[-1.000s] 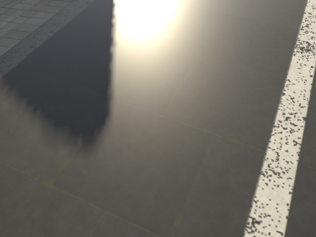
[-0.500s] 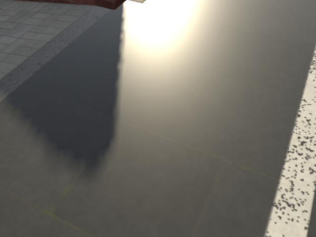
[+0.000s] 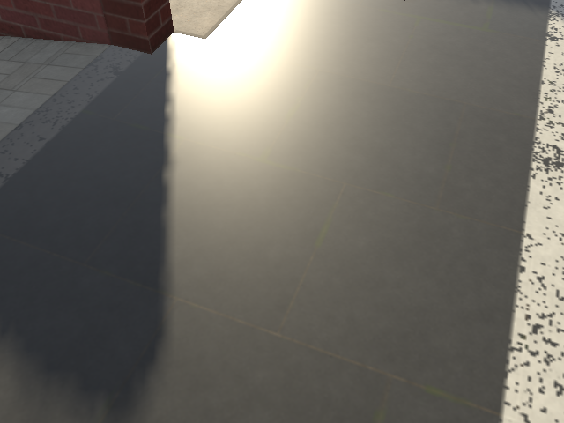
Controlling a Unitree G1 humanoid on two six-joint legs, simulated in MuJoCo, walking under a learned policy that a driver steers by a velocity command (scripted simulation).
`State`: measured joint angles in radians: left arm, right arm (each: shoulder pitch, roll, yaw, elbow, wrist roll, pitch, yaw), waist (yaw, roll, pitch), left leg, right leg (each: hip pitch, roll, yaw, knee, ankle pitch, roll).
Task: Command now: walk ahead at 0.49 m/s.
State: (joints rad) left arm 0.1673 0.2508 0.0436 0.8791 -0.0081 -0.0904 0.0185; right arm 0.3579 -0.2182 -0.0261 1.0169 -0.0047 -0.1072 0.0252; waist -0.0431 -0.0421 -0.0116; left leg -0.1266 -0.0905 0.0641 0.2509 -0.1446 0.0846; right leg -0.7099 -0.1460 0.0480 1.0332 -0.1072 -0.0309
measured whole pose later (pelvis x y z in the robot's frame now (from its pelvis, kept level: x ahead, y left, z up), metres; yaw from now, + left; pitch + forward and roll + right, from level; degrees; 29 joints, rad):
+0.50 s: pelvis +0.28 -0.08 +0.00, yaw +0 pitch +1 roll -1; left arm 0.32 0.22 0.04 0.94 0.01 -0.11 -0.03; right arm 0.20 -0.28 -0.05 0.92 0.01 -0.08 0.00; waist 0.03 0.04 0.00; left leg -0.63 0.12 -0.04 1.08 -0.20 0.05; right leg -0.18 0.06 -0.07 0.30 -0.14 -0.07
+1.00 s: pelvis +0.56 +0.00 -0.01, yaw +1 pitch +1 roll +0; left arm 0.26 0.26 0.05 0.95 -0.02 -0.10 0.01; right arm 0.22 -0.24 -0.06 0.93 0.00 -0.10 0.03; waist -0.01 -0.04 0.02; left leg -0.29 -0.05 0.07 0.41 -0.14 0.07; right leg -0.49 -0.07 0.02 1.17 -0.32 -0.05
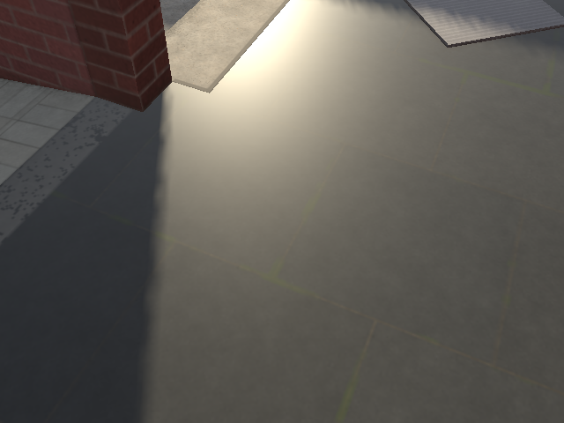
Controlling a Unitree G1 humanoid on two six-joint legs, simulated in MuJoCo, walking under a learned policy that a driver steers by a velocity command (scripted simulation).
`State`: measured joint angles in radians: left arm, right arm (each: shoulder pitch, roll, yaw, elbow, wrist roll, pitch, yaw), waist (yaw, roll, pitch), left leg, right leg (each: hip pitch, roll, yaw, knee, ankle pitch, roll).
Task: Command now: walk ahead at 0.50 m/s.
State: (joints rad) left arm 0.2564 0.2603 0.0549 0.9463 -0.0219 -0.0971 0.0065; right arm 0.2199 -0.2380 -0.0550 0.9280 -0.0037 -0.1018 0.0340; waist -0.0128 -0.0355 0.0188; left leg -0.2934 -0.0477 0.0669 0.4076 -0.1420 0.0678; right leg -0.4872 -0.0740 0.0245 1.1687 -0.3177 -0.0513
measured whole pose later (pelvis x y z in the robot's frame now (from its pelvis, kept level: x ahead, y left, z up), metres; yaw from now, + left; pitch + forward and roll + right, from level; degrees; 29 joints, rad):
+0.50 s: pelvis +0.28 -0.06 -0.01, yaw +0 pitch +2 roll +0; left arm 0.09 0.24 0.06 0.86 -0.01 -0.10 -0.03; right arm 0.34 -0.25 -0.05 1.02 0.03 -0.09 0.00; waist -0.03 0.01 0.03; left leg -0.26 0.00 -0.04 1.10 -0.46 0.05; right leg -0.42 0.01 -0.06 0.53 -0.14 -0.06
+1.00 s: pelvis +0.54 -0.01 -0.02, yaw +3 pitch +2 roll -2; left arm 0.33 0.26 0.06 1.00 0.01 -0.06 0.02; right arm 0.02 -0.24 -0.06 0.87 0.00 -0.09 0.04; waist 0.04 0.01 0.04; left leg -0.51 0.00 0.02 0.55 -0.07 0.07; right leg -0.09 -0.01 -0.05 0.72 -0.48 0.02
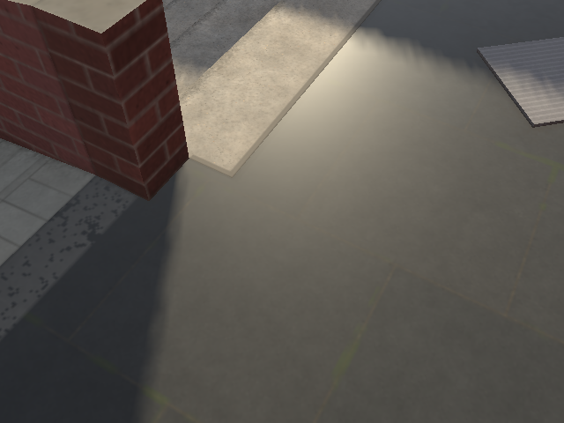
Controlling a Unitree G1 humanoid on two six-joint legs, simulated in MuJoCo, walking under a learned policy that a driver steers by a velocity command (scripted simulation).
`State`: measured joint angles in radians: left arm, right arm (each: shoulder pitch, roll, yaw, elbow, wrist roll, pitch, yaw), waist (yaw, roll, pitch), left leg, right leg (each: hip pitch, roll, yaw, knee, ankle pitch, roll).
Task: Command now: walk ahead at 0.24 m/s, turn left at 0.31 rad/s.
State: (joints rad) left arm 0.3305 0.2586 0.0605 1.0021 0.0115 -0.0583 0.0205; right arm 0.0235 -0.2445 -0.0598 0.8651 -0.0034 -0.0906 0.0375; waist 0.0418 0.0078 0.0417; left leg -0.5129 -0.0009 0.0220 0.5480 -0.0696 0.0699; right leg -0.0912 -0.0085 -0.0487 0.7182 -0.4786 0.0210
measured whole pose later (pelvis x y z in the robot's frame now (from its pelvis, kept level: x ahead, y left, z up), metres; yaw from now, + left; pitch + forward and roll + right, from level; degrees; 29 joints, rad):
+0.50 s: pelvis +0.11 -0.01 +0.01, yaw +16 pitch +3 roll +0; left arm 0.11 0.27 0.07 0.82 0.00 -0.04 0.04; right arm 0.17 -0.30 -0.08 0.78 0.02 0.03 -0.04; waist -0.02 0.03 0.01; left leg -0.38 -0.15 -0.20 0.55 -0.24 0.04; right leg -0.33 0.02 0.08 0.49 -0.20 0.02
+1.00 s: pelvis +0.10 +0.02 +0.01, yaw +34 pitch +2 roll -1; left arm 0.13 0.33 0.09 0.79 0.00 0.01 0.03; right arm 0.17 -0.30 -0.08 0.65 0.00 0.03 0.01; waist 0.01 -0.04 0.05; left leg -0.32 -0.03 -0.01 0.55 -0.27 0.04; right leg -0.46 -0.08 -0.02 1.02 -0.52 0.06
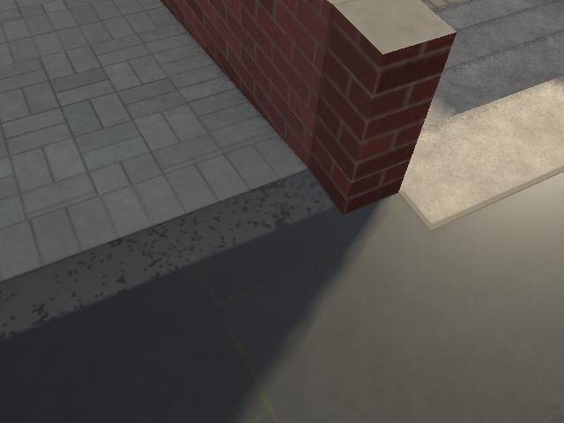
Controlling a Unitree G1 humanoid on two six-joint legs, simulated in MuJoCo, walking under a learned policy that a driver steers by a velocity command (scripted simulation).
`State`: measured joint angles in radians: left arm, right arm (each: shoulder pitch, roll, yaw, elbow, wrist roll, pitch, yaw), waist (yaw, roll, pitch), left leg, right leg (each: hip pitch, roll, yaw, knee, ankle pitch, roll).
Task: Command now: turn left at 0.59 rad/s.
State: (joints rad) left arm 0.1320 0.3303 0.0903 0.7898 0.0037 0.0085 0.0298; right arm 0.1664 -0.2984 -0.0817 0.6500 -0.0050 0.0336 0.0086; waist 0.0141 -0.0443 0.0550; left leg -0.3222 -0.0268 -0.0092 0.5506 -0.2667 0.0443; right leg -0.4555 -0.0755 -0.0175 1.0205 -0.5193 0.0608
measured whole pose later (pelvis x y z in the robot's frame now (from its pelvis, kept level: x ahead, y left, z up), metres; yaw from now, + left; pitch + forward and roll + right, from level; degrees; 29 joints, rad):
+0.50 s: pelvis +0.01 -0.02 +0.00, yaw +18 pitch +2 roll +0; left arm 0.15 0.28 0.08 0.70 0.02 -0.02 0.01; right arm 0.17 -0.34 -0.09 0.62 0.02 0.05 -0.02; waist -0.01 0.05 0.03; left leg -0.47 -0.12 -0.17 0.96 -0.49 -0.02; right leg -0.27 0.02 0.02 0.49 -0.25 -0.02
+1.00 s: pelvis +0.01 +0.05 +0.01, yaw +34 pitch +2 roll -2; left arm 0.17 0.34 0.10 0.71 0.00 -0.05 -0.01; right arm 0.34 -0.27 -0.05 0.64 0.00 -0.02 0.00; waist -0.01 -0.05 0.01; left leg -0.19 -0.03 -0.06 0.43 -0.27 0.06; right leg -0.55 -0.05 0.00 1.02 -0.28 0.01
